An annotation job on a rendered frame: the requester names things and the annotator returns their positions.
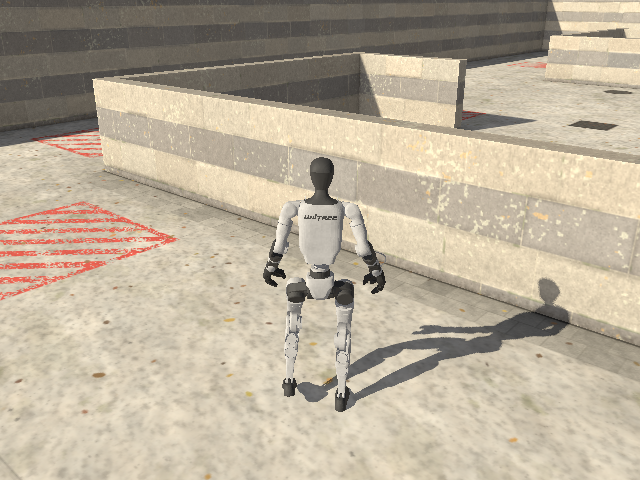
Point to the left robot hand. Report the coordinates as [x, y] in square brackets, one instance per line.
[267, 276]

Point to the left robot shin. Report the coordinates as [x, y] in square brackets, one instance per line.
[290, 349]

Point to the right robot hand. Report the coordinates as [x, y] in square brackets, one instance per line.
[379, 279]

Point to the robot left foot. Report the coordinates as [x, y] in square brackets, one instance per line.
[289, 388]

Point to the robot right upper arm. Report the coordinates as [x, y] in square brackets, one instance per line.
[357, 225]

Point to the robot right forearm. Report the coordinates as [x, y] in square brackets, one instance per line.
[372, 262]

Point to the robot left upper arm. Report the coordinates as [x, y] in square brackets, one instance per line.
[289, 210]

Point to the robot left forearm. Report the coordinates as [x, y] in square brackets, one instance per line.
[273, 259]

